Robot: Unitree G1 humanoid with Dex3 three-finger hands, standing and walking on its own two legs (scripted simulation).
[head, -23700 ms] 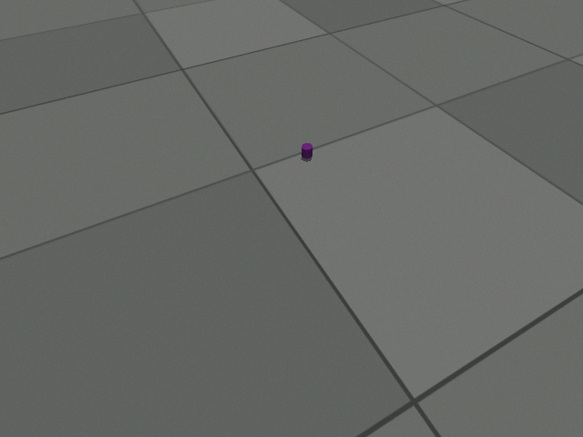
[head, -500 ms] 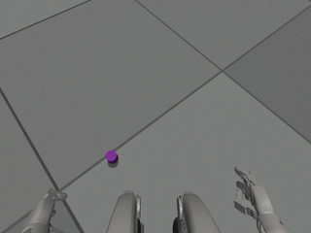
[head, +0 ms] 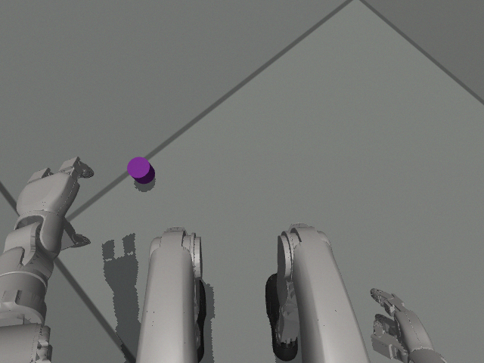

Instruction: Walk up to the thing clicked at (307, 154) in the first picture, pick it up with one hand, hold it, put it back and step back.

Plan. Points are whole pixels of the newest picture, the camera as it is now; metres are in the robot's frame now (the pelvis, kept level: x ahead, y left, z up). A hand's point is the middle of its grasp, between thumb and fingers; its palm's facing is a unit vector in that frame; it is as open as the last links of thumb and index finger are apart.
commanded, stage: rise first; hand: left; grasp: from above
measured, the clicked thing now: (141, 170) +0.51 +0.27 -0.40
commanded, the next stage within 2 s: none
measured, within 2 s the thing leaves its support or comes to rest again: neither
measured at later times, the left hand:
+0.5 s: hand (93, 188) +0.42 +0.32 -0.22, palm faces -0.47 -0.04 -0.88, open 13.6 cm
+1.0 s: hand (107, 179) +0.45 +0.31 -0.26, palm faces -0.46 -0.06 -0.89, open 13.8 cm
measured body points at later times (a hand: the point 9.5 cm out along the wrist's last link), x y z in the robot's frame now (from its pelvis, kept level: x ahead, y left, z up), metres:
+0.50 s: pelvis +0.00 +0.02 -0.06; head +0.23 +0.07 +0.32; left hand +0.44 +0.32 -0.17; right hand +0.09 -0.27 -0.18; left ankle +0.09 +0.13 -0.39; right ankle +0.09 -0.11 -0.39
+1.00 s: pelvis +0.01 +0.01 -0.09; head +0.26 +0.07 +0.28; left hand +0.47 +0.31 -0.21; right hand +0.07 -0.27 -0.20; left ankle +0.09 +0.12 -0.39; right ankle +0.09 -0.11 -0.39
